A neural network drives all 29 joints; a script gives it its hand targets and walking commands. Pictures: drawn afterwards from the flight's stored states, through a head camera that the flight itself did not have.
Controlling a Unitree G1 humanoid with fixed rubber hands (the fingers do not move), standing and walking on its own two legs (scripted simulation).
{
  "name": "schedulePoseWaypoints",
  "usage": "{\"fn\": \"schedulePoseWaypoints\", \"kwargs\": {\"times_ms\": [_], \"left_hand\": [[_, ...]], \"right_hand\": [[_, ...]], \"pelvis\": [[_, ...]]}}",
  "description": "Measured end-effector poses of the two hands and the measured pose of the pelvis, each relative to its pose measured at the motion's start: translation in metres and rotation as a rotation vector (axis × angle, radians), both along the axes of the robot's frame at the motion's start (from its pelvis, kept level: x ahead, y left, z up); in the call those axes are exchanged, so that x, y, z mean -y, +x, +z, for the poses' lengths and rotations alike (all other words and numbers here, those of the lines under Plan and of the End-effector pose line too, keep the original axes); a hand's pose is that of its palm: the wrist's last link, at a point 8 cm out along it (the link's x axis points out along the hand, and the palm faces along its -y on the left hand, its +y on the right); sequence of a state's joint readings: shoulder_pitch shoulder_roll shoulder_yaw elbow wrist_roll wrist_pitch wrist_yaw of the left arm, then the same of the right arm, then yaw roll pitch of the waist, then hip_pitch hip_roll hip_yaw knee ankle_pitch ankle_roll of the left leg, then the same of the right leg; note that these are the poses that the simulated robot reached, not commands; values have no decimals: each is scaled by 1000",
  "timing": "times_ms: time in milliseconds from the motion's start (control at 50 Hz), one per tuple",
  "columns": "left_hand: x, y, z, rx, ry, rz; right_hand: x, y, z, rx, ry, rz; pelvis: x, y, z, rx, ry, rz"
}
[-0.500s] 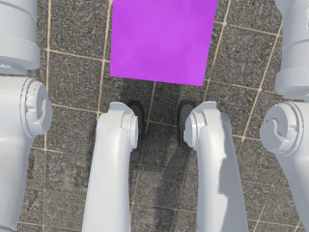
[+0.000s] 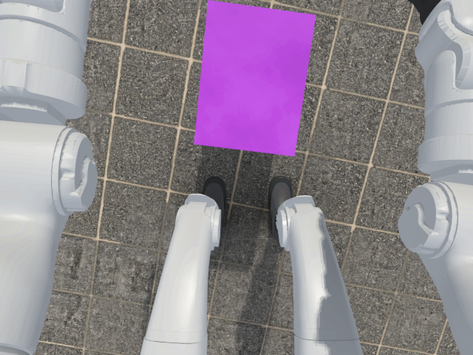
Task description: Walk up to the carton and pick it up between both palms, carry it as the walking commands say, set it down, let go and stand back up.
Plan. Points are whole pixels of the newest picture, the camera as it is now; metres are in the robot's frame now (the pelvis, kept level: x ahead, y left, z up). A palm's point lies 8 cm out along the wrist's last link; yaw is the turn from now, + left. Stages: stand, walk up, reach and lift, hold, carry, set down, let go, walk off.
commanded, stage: set down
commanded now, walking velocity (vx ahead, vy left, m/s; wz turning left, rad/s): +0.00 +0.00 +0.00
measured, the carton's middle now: (249, 91) +0.50 -0.02 -0.49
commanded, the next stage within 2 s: let go in 0.04 s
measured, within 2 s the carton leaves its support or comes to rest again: neither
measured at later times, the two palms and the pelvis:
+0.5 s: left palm (47, 31) +0.48 +0.19 -0.02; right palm out of the picture +0.45 -0.25 -0.02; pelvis +0.08 -0.02 +0.08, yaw +2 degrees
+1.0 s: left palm out of the picture +0.28 +0.24 +0.06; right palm out of the picture +0.27 -0.25 +0.06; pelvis +0.09 -0.01 +0.13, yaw +2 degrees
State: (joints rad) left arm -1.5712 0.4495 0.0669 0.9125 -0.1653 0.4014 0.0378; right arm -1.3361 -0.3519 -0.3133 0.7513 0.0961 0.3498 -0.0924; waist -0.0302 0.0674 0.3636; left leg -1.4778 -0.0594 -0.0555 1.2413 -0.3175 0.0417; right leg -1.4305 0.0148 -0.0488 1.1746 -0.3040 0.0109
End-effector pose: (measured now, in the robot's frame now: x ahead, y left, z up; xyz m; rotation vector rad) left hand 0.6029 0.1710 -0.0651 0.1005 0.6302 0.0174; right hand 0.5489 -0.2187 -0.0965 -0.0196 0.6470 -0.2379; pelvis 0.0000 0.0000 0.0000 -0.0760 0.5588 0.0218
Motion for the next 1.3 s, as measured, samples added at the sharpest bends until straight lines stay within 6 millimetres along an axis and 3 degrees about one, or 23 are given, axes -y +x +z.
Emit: {"fn": "schedulePoseWaypoints", "kwargs": {"times_ms": [140,260,380,620,820,1020,1140,1300], "left_hand": [[19,-5,22,-16,42,-33],[19,-31,13,-84,81,6],[6,-78,16,-100,84,55],[-30,-165,77,-94,91,100],[-51,-253,109,-116,75,128],[-67,-324,127,-140,93,132],[-67,-346,133,-145,103,124],[-58,-348,137,-146,87,119]], "right_hand": [[16,-4,29,-24,-25,52],[23,-18,36,-60,-9,89],[32,-56,45,-124,-43,153],[29,-144,104,-162,-67,242],[27,-227,140,-181,-82,254],[30,-283,158,-190,-82,237],[34,-296,160,-193,-69,230],[38,-298,161,-194,-57,221]], "pelvis": [[1,25,16,-82,5,-4],[7,48,34,-138,17,-6],[16,69,55,-122,38,-5],[19,91,95,104,59,3],[13,96,119,332,63,10],[12,91,132,510,69,14],[16,87,133,577,77,15],[20,86,133,615,83,15]]}}
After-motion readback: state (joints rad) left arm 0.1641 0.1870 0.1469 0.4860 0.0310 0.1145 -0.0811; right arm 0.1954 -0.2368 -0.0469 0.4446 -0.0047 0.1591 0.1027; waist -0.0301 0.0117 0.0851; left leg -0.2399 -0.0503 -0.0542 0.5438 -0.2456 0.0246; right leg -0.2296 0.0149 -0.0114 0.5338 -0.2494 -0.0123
